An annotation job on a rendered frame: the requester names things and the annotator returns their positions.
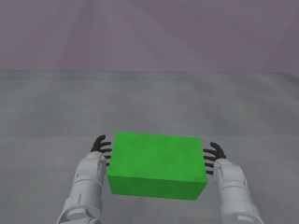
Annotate carton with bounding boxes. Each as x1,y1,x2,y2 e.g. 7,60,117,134
107,132,208,201

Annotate right robot hand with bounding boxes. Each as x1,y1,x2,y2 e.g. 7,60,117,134
203,142,226,175

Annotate right robot forearm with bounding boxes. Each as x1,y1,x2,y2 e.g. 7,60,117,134
213,158,264,224

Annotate left robot hand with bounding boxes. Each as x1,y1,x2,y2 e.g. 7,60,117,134
91,135,112,166

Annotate left robot forearm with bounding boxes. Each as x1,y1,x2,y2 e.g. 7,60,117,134
56,151,107,224

